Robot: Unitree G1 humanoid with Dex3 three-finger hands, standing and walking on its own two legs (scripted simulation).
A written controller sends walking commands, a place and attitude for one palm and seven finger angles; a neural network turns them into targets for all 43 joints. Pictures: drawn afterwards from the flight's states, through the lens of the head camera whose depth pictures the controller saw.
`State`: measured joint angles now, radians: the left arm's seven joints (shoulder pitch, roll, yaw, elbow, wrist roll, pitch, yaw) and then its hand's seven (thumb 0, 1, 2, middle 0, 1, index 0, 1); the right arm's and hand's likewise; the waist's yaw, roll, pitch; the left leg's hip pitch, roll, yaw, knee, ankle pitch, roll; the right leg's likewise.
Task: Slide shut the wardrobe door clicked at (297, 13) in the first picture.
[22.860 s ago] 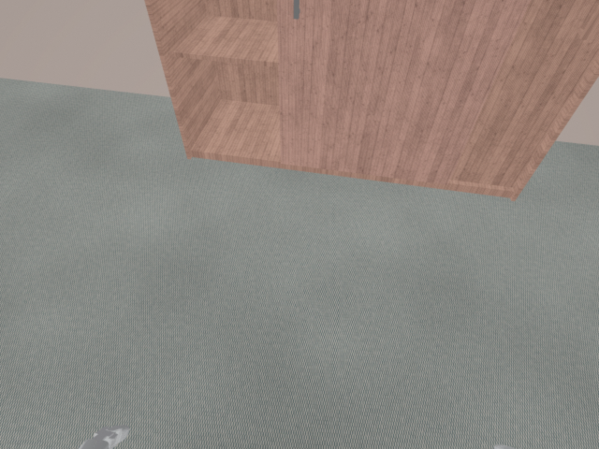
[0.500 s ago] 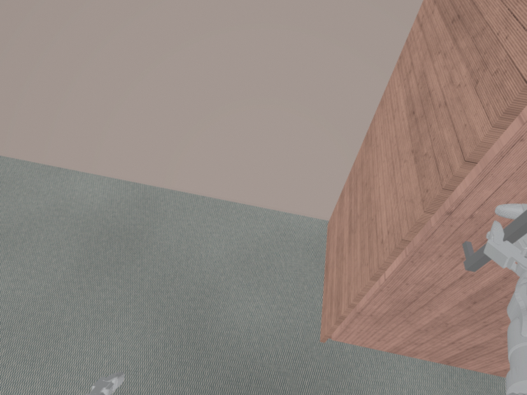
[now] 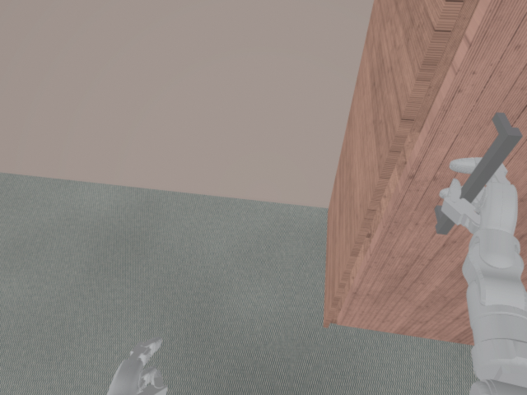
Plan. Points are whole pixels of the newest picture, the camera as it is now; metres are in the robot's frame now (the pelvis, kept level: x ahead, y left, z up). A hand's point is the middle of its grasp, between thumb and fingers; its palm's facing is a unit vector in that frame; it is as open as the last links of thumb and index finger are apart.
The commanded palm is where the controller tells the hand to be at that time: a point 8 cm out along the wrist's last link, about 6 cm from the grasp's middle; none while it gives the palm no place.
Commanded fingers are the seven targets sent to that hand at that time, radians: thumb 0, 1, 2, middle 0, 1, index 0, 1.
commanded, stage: stop walking and hold the door there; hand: right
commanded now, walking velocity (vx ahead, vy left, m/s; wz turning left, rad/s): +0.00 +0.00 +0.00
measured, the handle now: (467, 181) +0.42 -0.30 +0.10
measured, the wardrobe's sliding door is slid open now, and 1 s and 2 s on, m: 0.02 0.00 0.01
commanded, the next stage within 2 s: loosen the grip on the handle in 1.48 s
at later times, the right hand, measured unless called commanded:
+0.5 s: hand (444, 203) +0.38 -0.25 +0.09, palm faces +0.29 +0.93 -0.21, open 5.3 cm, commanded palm +0.35 -0.29 +0.09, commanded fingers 0.00 -0.90 -0.90 0.45 1.40 0.45 1.40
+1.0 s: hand (441, 204) +0.38 -0.25 +0.09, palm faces +0.23 +0.95 -0.20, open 5.4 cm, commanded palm +0.35 -0.29 +0.09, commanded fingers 0.00 -0.90 -0.90 0.45 1.40 0.45 1.40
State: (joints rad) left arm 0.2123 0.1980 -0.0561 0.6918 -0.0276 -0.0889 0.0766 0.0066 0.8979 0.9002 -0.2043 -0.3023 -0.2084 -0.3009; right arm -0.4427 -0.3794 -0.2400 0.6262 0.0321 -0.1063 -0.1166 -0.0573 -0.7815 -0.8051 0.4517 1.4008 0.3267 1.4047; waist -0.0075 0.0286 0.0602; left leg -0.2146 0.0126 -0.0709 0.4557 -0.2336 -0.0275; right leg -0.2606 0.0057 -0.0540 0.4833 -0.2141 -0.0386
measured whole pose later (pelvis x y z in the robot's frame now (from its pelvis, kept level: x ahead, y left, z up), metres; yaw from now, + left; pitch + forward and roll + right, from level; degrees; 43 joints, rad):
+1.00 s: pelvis +0.00 -0.05 +0.00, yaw -2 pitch -1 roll +0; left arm 0.22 0.24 -0.05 0.72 -0.02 -0.04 0.09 0.01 0.90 0.90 -0.21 -0.30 -0.21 -0.30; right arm -0.44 -0.28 -0.12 0.59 0.05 -0.10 -0.10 -0.03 -0.75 -0.83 0.44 1.39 0.35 1.40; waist 0.00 -0.01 0.07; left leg -0.20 -0.03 0.06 0.46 -0.24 0.04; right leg -0.23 0.02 -0.12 0.45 -0.20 -0.07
